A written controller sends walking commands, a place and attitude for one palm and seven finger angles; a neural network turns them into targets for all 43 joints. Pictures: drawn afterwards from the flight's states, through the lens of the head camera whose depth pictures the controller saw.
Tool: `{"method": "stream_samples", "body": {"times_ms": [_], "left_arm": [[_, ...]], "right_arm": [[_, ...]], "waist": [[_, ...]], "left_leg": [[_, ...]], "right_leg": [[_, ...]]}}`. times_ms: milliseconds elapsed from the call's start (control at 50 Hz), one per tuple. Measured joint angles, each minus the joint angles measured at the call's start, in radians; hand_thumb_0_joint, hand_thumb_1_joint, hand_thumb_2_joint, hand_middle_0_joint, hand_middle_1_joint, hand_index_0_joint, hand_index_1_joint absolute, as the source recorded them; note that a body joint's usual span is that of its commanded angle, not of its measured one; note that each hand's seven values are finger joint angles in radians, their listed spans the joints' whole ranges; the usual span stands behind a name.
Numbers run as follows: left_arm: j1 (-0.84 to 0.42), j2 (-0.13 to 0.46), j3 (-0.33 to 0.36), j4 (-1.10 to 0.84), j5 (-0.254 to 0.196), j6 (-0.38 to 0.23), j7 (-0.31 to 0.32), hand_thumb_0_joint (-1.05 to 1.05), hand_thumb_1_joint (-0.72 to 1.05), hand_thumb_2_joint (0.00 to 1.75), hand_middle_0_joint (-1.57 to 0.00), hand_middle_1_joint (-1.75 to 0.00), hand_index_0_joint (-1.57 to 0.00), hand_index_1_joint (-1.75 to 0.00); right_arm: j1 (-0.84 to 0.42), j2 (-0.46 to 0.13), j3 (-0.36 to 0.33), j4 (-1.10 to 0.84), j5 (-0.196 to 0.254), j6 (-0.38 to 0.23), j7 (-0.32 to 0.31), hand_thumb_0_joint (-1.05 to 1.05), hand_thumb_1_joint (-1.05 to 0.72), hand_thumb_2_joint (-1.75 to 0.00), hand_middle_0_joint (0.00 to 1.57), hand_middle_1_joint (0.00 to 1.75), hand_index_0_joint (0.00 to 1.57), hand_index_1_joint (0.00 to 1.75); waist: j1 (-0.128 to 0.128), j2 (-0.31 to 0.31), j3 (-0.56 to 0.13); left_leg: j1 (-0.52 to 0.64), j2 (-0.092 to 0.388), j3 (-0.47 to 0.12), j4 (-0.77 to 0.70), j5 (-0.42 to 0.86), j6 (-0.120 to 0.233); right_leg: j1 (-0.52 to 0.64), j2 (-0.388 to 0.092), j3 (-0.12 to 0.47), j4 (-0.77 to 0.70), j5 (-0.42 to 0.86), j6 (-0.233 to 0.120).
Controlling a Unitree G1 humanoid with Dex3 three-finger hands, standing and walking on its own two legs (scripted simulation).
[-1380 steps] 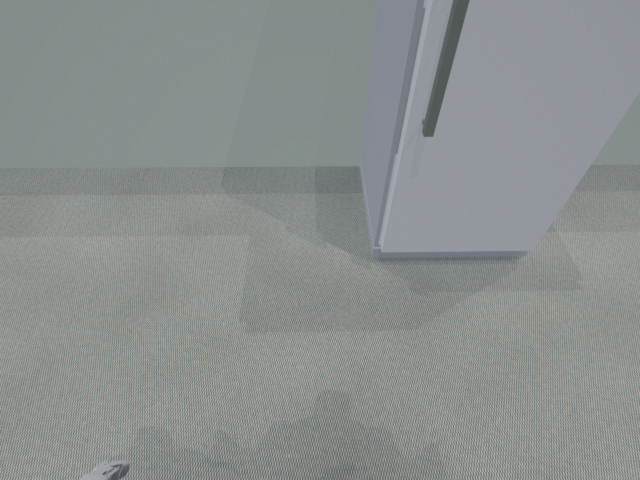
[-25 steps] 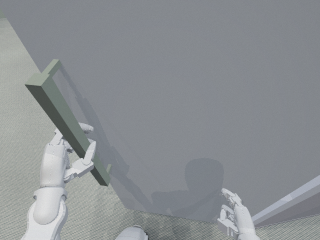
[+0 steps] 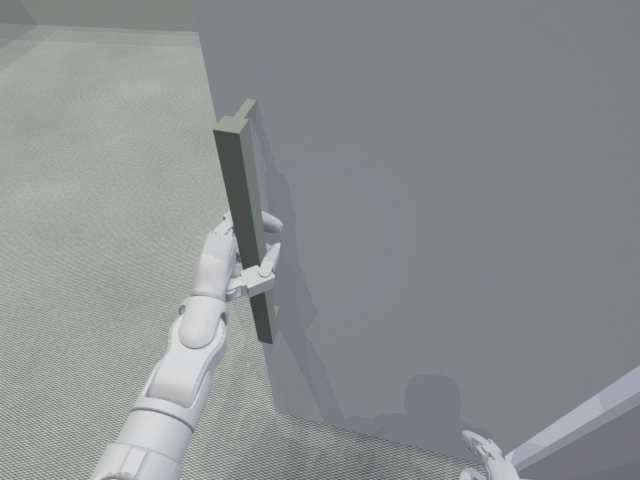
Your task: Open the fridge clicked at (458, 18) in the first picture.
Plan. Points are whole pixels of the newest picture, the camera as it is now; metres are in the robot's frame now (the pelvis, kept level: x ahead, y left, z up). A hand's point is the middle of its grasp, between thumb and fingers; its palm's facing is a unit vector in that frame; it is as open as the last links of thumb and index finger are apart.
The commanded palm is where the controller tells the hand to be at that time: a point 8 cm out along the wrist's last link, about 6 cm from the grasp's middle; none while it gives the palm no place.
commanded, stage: stop walking and hold the door back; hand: left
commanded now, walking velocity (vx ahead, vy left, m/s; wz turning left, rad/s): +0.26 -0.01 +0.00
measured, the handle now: (260, 249) +0.37 +0.12 +0.08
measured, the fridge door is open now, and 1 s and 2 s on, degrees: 80 77 74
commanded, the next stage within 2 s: loosen the grip on the handle in 0.84 s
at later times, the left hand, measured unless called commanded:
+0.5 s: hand (272, 246) +0.37 +0.11 +0.09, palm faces -0.04 -0.99 -0.16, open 5.7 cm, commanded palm +0.35 +0.16 +0.08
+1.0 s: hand (269, 250) +0.37 +0.11 +0.09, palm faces -0.11 -0.98 -0.17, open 5.9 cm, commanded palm +0.34 +0.17 +0.10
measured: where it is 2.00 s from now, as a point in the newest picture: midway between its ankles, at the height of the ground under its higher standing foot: outside the picture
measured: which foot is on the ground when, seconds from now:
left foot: down 0.00-1.00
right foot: up 0.00-0.02, down 0.04-1.00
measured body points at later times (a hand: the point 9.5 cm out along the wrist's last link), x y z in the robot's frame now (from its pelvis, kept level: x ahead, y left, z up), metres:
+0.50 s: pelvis -0.03 +0.01 +0.00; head +0.00 +0.00 +0.44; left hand +0.37 +0.16 +0.10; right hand +0.05 -0.23 -0.13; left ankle -0.02 +0.11 -0.74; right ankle +0.00 -0.08 -0.74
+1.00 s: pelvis -0.02 +0.01 +0.00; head +0.00 +0.01 +0.45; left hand +0.37 +0.16 +0.10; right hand +0.14 -0.23 -0.09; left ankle -0.02 +0.11 -0.74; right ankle +0.00 -0.08 -0.74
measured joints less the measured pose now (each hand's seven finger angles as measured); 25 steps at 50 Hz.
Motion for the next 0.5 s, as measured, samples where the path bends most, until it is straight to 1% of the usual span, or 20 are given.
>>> {"method": "stream_samples", "body": {"times_ms": [20,40,60,80,120,140,160,180,200,220,240,260,300,340,380,420,460,480,500], "left_arm": [[-0.039,0.004,0.003,0.042,-0.004,0.003,-0.009,-0.04,0.62,0.78,-0.47,-1.40,-0.44,-1.40],[-0.079,0.009,0.008,0.077,-0.008,0.007,-0.020,-0.05,0.62,0.78,-0.47,-1.40,-0.44,-1.40],[-0.118,0.009,0.021,0.111,-0.011,0.008,-0.026,-0.05,0.61,0.78,-0.47,-1.40,-0.44,-1.40],[-0.147,0.008,0.035,0.140,-0.015,0.009,-0.029,-0.05,0.61,0.78,-0.47,-1.40,-0.45,-1.40],[-0.190,0.002,0.054,0.199,-0.026,0.004,-0.032,-0.05,0.62,0.78,-0.46,-1.40,-0.45,-1.40],[-0.208,0.000,0.060,0.229,-0.028,-0.001,-0.036,-0.05,0.62,0.78,-0.46,-1.40,-0.45,-1.40],[-0.226,-0.001,0.068,0.258,-0.027,-0.007,-0.041,-0.05,0.62,0.78,-0.46,-1.40,-0.45,-1.40],[-0.242,-0.002,0.074,0.284,-0.023,-0.011,-0.044,-0.05,0.62,0.78,-0.46,-1.40,-0.45,-1.40],[-0.256,-0.003,0.081,0.304,-0.018,-0.012,-0.048,-0.05,0.63,0.78,-0.46,-1.40,-0.45,-1.40],[-0.267,-0.003,0.087,0.319,-0.013,-0.013,-0.050,-0.05,0.63,0.78,-0.46,-1.40,-0.45,-1.40],[-0.278,-0.005,0.091,0.329,-0.010,-0.012,-0.052,-0.05,0.63,0.78,-0.46,-1.40,-0.45,-1.40],[-0.291,-0.005,0.095,0.335,-0.009,-0.008,-0.054,-0.04,0.63,0.78,-0.45,-1.40,-0.45,-1.40],[-0.310,0.006,0.105,0.349,-0.012,-0.009,-0.053,-0.04,0.64,0.78,-0.45,-1.40,-0.45,-1.40],[-0.308,0.012,0.121,0.367,-0.015,-0.027,-0.049,-0.05,0.64,0.78,-0.45,-1.40,-0.45,-1.40],[-0.300,0.016,0.134,0.367,-0.015,-0.037,-0.051,-0.05,0.63,0.77,-0.45,-1.40,-0.45,-1.40],[-0.287,0.022,0.139,0.337,-0.019,-0.031,-0.056,-0.05,0.63,0.76,-0.45,-1.40,-0.45,-1.40],[-0.270,0.031,0.141,0.294,-0.026,-0.028,-0.064,-0.04,0.63,0.77,-0.45,-1.40,-0.45,-1.40],[-0.257,0.032,0.149,0.275,-0.028,-0.030,-0.065,-0.04,0.63,0.77,-0.45,-1.40,-0.45,-1.40],[-0.242,0.033,0.157,0.258,-0.031,-0.031,-0.065,-0.04,0.63,0.78,-0.45,-1.40,-0.45,-1.40]], "right_arm": [[-0.001,0.010,0.009,0.001,0.001,0.002,0.002,0.01,-0.90,-0.90,0.20,0.30,0.20,0.30],[-0.007,0.019,0.015,0.000,0.002,0.001,0.002,0.01,-0.90,-0.90,0.20,0.30,0.20,0.30],[-0.025,0.021,0.018,0.007,0.003,0.002,0.002,0.01,-0.90,-0.90,0.21,0.30,0.20,0.30],[-0.043,0.022,0.019,0.016,0.004,0.000,-0.002,0.01,-0.90,-0.90,0.21,0.30,0.20,0.30],[-0.061,0.021,0.014,0.040,0.000,-0.014,-0.012,0.01,-0.90,-0.90,0.21,0.30,0.20,0.30],[-0.062,0.018,0.011,0.050,-0.002,-0.023,-0.017,0.01,-0.90,-0.90,0.21,0.30,0.20,0.30],[-0.057,0.015,0.008,0.056,-0.004,-0.031,-0.021,0.01,-0.90,-0.90,0.21,0.30,0.20,0.30],[-0.050,0.010,0.007,0.060,-0.006,-0.037,-0.027,0.01,-0.90,-0.90,0.21,0.30,0.20,0.30],[-0.039,0.003,0.006,0.060,-0.009,-0.042,-0.033,0.01,-0.90,-0.90,0.21,0.30,0.20,0.30],[-0.026,-0.006,0.004,0.059,-0.012,-0.048,-0.038,0.01,-0.90,-0.90,0.21,0.30,0.20,0.30],[-0.010,-0.019,0.000,0.053,-0.014,-0.056,-0.042,0.01,-0.90,-0.90,0.21,0.30,0.20,0.30],[0.002,-0.033,-0.007,0.049,-0.016,-0.064,-0.045,0.01,-0.90,-0.90,0.21,0.30,0.20,0.30],[0.009,-0.044,-0.024,0.049,-0.015,-0.061,-0.044,0.01,-0.90,-0.90,0.21,0.30,0.20,0.30],[0.020,-0.056,-0.034,0.051,-0.013,-0.054,-0.041,0.01,-0.90,-0.90,0.21,0.30,0.20,0.30],[0.035,-0.062,-0.040,0.050,-0.011,-0.040,-0.032,0.01,-0.90,-0.90,0.20,0.30,0.20,0.30],[0.057,-0.061,-0.036,0.043,-0.005,-0.027,-0.018,0.01,-0.91,-0.90,0.20,0.30,0.19,0.30],[0.075,-0.056,-0.025,0.036,-0.001,-0.020,-0.010,0.01,-0.91,-0.90,0.20,0.30,0.19,0.30],[0.071,-0.056,-0.021,0.039,0.000,-0.016,-0.008,0.01,-0.91,-0.90,0.20,0.30,0.19,0.30],[0.067,-0.055,-0.020,0.041,0.000,-0.012,-0.009,0.01,-0.91,-0.90,0.20,0.30,0.19,0.30]], "waist": [[0.005,-0.008,-0.014],[0.009,-0.019,-0.026],[0.008,-0.014,-0.021],[0.003,-0.006,-0.012],[-0.002,-0.002,-0.006],[-0.003,-0.007,-0.007],[-0.007,-0.015,-0.011],[-0.012,-0.024,-0.015],[-0.018,-0.033,-0.020],[-0.025,-0.040,-0.024],[-0.034,-0.039,-0.030],[-0.043,-0.037,-0.031],[-0.054,-0.062,-0.008],[-0.072,-0.048,0.005],[-0.092,-0.026,0.017],[-0.093,-0.015,0.029],[-0.085,-0.023,0.031],[-0.084,-0.015,0.039],[-0.088,-0.004,0.042]], "left_leg": [[-0.029,-0.002,0.009,0.028,-0.012,0.002],[-0.068,-0.007,0.022,0.072,-0.039,0.002],[-0.101,-0.005,0.026,0.127,-0.094,0.001],[-0.131,-0.008,0.020,0.201,-0.141,-0.002],[-0.182,-0.028,0.008,0.363,-0.153,-0.012],[-0.194,-0.035,0.015,0.410,-0.144,-0.015],[-0.193,-0.038,0.030,0.414,-0.138,-0.014],[-0.177,-0.037,0.050,0.375,-0.136,-0.011],[-0.147,-0.034,0.072,0.300,-0.136,-0.007],[-0.103,-0.032,0.093,0.191,-0.118,-0.002],[-0.051,-0.027,0.108,0.071,-0.079,0.001],[-0.011,-0.025,0.118,-0.018,-0.034,0.010],[0.006,-0.048,0.146,-0.030,-0.003,0.029],[0.021,-0.048,0.153,-0.041,-0.002,0.037],[0.033,-0.037,0.143,-0.059,0.006,0.038],[0.031,-0.024,0.139,-0.053,0.004,0.031],[0.016,-0.022,0.145,-0.019,-0.017,0.023],[0.014,-0.013,0.146,-0.003,-0.029,0.019],[0.014,-0.006,0.146,0.001,-0.035,0.015]], "right_leg": [[0.038,0.001,0.011,-0.067,-0.006,-0.010],[0.060,0.000,0.034,-0.131,0.005,-0.031],[0.045,0.002,0.037,-0.141,0.099,-0.045],[0.028,0.003,0.035,-0.125,0.152,-0.050],[0.012,0.001,0.042,-0.120,0.171,-0.048],[0.009,-0.003,0.050,-0.131,0.174,-0.044],[0.006,-0.009,0.058,-0.145,0.181,-0.040],[0.003,-0.016,0.065,-0.160,0.190,-0.036],[-0.001,-0.023,0.071,-0.171,0.199,-0.033],[-0.006,-0.028,0.076,-0.175,0.204,-0.027],[-0.015,-0.030,0.078,-0.167,0.203,-0.020],[-0.028,-0.031,0.079,-0.143,0.194,-0.012],[-0.043,-0.051,0.103,-0.084,0.149,-0.013],[-0.058,-0.045,0.088,0.001,0.052,-0.013],[-0.051,-0.027,0.060,0.017,0.022,-0.014],[-0.013,-0.012,0.033,-0.072,0.068,-0.017],[0.035,-0.010,0.035,-0.191,0.191,-0.029],[0.039,-0.002,0.036,-0.201,0.224,-0.040],[0.041,0.006,0.036,-0.202,0.225,-0.045]]}}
